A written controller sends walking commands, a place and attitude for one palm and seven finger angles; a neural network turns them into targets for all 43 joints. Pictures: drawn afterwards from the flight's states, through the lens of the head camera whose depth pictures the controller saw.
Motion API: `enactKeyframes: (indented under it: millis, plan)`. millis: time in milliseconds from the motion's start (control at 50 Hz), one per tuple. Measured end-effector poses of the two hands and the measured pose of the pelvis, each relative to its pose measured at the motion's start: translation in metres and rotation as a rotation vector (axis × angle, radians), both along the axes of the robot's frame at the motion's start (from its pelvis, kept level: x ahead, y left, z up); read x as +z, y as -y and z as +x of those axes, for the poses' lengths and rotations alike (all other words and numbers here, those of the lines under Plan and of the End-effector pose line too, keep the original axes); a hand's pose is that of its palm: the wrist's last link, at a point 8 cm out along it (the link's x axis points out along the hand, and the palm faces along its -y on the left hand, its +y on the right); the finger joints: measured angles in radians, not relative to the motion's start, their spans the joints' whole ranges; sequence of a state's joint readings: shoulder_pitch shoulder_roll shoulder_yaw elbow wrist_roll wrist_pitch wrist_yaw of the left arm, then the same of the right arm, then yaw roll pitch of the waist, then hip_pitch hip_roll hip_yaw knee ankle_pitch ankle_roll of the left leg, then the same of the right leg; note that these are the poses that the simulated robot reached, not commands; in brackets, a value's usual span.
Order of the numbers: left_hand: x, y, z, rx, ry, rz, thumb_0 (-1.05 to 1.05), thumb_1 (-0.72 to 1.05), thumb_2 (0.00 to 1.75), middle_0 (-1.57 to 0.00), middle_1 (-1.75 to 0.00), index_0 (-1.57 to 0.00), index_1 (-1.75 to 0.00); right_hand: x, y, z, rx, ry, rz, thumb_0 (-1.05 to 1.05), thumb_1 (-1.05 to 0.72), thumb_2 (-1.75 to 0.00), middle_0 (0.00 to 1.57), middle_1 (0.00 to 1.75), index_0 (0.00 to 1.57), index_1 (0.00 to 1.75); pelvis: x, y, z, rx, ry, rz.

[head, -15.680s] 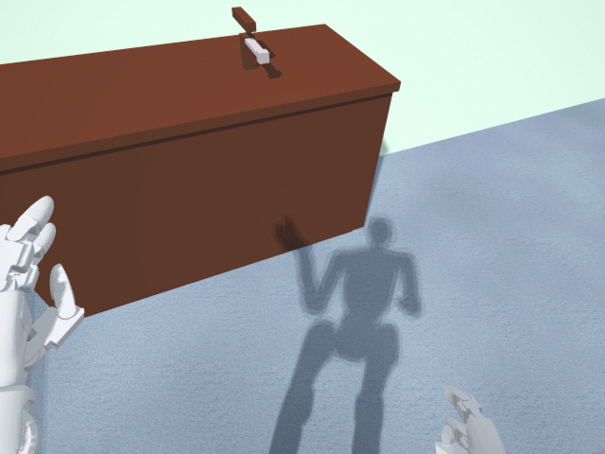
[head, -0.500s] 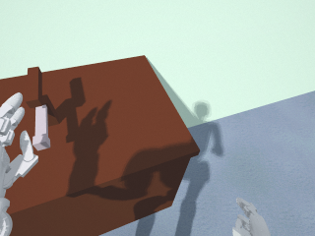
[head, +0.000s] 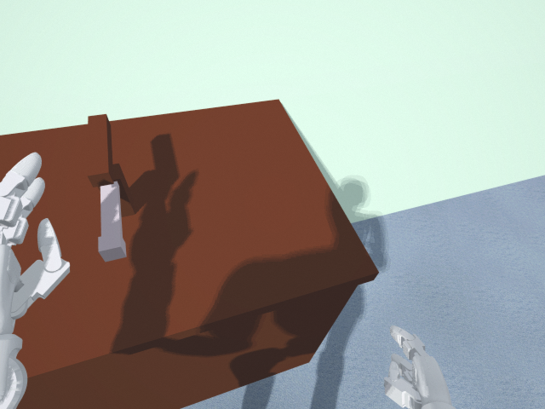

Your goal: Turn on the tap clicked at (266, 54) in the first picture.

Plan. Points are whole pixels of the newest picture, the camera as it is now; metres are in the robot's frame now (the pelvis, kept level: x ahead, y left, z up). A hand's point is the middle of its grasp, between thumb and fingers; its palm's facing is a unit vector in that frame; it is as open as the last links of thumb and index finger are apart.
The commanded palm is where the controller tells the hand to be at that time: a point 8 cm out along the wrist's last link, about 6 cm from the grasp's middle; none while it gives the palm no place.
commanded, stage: come to a stop and stand still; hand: left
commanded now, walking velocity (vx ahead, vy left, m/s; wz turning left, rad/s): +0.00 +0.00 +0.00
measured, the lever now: (112, 247) +0.30 +0.26 +0.06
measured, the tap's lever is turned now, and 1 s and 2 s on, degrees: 0 0 0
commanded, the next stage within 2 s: look again from close up in 0.24 s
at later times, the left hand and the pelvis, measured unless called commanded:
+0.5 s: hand (21, 240) +0.23 +0.28 +0.18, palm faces +0.43 -0.81 -0.40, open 7.4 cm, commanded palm +0.15 +0.29 +0.17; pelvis -0.02 +0.02 +0.00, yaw -1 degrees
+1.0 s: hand (61, 270) +0.21 +0.25 +0.16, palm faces +0.37 -0.88 -0.31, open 7.4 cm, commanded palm +0.14 +0.28 +0.17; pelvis -0.02 +0.00 +0.00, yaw -1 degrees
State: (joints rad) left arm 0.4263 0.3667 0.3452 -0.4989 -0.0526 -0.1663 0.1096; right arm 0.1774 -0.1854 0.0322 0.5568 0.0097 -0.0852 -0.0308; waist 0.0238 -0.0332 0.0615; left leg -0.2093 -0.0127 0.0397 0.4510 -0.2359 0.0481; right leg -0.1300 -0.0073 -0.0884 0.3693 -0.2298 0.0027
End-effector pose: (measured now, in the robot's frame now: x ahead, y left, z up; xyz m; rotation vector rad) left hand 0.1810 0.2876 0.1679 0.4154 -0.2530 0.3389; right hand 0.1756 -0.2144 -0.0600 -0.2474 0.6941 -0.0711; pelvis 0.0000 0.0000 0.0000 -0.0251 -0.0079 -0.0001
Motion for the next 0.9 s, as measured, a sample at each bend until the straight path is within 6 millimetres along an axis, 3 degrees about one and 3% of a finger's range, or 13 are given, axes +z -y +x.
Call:
enactKeyframes:
  millis: [340, 380, 440, 480, 600, 780, 900]
  plan:
    - [0.001, -0.014, -0.003, -0.023, -0.004, 0.032, 0.02, 0.89, 0.90, -0.21, -0.30, -0.21, -0.30, -0.007, -0.007, -0.024, -0.043, -0.044, -0.006, 0.01, -0.90, -0.90, 0.20, 0.30, 0.20, 0.30, 0.000, -0.015, -0.005, 0.001, -0.001, -0.004]
    - [0.017, -0.026, 0.003, -0.018, 0.045, 0.174, 0.02, 0.89, 0.90, -0.21, -0.30, -0.21, -0.30, -0.009, -0.008, -0.026, 0.008, -0.053, -0.032, 0.01, -0.90, -0.90, 0.20, 0.30, 0.20, 0.30, -0.002, -0.013, -0.010, 0.007, -0.013, -0.006]
    - [0.030, -0.048, 0.012, 0.037, 0.127, 0.175, 0.02, 0.89, 0.90, -0.21, -0.30, -0.22, -0.30, -0.012, -0.011, -0.030, 0.038, -0.055, -0.013, 0.01, -0.90, -0.90, 0.20, 0.30, 0.20, 0.30, -0.003, -0.012, -0.016, -0.010, -0.017, -0.001]
    - [0.027, -0.042, 0.011, 0.035, 0.129, 0.129, 0.02, 0.89, 0.90, -0.21, -0.30, -0.21, -0.30, -0.011, -0.011, -0.031, 0.027, -0.024, 0.013, 0.01, -0.90, -0.90, 0.20, 0.30, 0.20, 0.30, -0.003, -0.015, -0.018, -0.021, -0.014, 0.002]
    - [0.000, -0.002, -0.009, -0.105, 0.021, 0.055, 0.02, 0.90, 0.90, -0.21, -0.30, -0.21, -0.30, -0.006, -0.007, -0.039, -0.028, 0.024, 0.025, 0.01, -0.90, -0.90, 0.20, 0.30, 0.20, 0.30, -0.005, -0.018, -0.019, -0.024, -0.002, 0.004]
    - [-0.003, -0.026, -0.026, 0.026, 0.065, 0.018, 0.02, 0.89, 0.90, -0.21, -0.30, -0.22, -0.30, -0.002, -0.003, -0.039, 0.005, 0.003, -0.032, 0.01, -0.90, -0.90, 0.20, 0.30, 0.20, 0.30, -0.003, -0.011, -0.024, -0.003, 0.007, -0.005]
    - [-0.002, -0.015, -0.018, 0.016, 0.104, -0.027, 0.02, 0.90, 0.90, -0.21, -0.30, -0.21, -0.30, 0.004, -0.005, -0.029, 0.023, 0.027, -0.024, 0.01, -0.90, -0.90, 0.20, 0.30, 0.20, 0.30, -0.002, -0.007, -0.023, -0.013, 0.004, 0.001]
